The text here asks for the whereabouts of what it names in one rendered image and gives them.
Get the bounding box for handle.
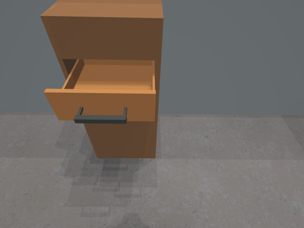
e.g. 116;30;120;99
74;107;127;124

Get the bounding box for drawer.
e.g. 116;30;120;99
44;59;156;122

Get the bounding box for cabinet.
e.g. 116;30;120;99
40;0;163;158

